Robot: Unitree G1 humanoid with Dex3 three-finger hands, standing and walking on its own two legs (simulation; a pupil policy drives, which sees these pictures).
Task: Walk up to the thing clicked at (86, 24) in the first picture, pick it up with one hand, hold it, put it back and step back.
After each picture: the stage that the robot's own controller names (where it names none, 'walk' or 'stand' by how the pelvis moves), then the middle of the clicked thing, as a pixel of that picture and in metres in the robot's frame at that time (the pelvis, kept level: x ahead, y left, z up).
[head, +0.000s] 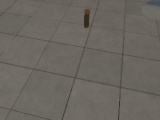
stand; (86, 18) +1.78 -0.11 -0.66
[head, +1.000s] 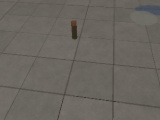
walk; (74, 30) +1.65 +0.17 -0.64
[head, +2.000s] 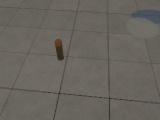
walk; (59, 50) +1.12 +0.27 -0.65
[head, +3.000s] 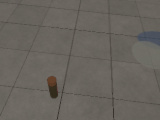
walk; (53, 88) +0.68 +0.21 -0.63
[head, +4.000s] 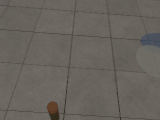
walk; (53, 112) +0.43 +0.16 -0.63
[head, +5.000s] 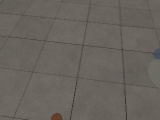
stand; out of the picture +0.39 +0.15 -0.64
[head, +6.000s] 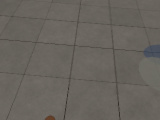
stand; out of the picture +0.37 +0.18 -0.64
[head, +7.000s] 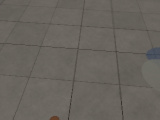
stand; out of the picture +0.40 +0.18 -0.66
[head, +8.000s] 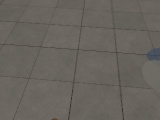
stand; out of the picture +0.38 +0.18 -0.66
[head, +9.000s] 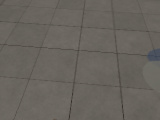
stand; out of the picture +0.37 +0.17 -0.66
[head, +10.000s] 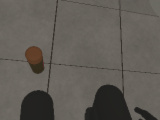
go down; (36, 62) +0.46 +0.16 -0.34
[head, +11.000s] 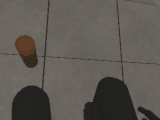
go down; (28, 54) +0.48 +0.17 -0.28
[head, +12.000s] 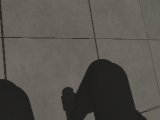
close in; out of the picture +0.48 +0.21 -0.18
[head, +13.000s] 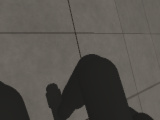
close; out of the picture +0.47 +0.23 -0.17
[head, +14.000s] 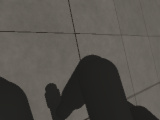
lift; out of the picture +0.42 +0.21 -0.18
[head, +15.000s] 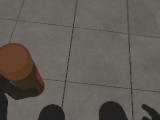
lift; (26, 76) +0.33 +0.17 +0.03
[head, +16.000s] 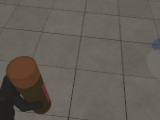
hold; (33, 90) +0.29 +0.15 +0.05
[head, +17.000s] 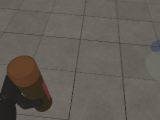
hold; (34, 88) +0.30 +0.15 +0.05
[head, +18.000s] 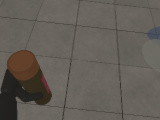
crouch; (34, 82) +0.33 +0.15 +0.02
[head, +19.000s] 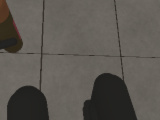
lower; (3, 28) +0.49 +0.18 -0.02
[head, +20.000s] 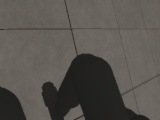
lower; out of the picture +0.46 +0.24 -0.17
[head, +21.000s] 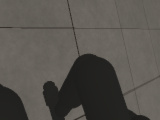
lower; out of the picture +0.46 +0.24 -0.18
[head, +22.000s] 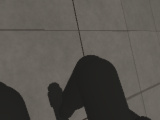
lower; out of the picture +0.45 +0.23 -0.17
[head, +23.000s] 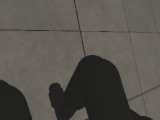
lower; out of the picture +0.45 +0.23 -0.16
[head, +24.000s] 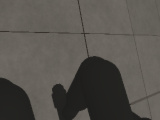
draw back; out of the picture +0.44 +0.20 -0.16
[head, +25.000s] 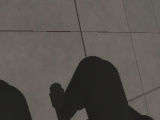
rise; out of the picture +0.44 +0.20 -0.18
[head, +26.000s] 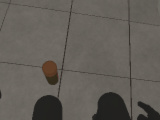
walk; (51, 74) +0.44 +0.13 -0.38
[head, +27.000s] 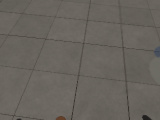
stand; out of the picture +0.37 +0.12 -0.60
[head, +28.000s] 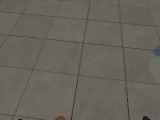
stand; out of the picture +0.37 +0.12 -0.60
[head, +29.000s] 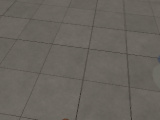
stand; out of the picture +0.38 +0.10 -0.65
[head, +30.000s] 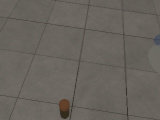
walk; (64, 109) +0.42 +0.08 -0.63
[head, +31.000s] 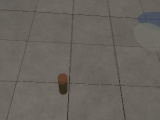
walk; (62, 84) +0.59 +0.11 -0.63
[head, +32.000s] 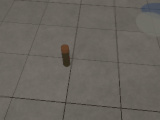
walk; (65, 56) +0.90 +0.15 -0.62
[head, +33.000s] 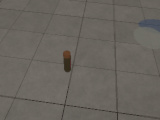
stand; (67, 61) +0.99 +0.12 -0.65
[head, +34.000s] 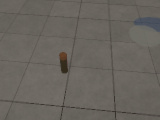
stand; (63, 63) +0.99 +0.15 -0.66
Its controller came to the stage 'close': yes
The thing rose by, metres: 0.70
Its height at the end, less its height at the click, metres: +0.00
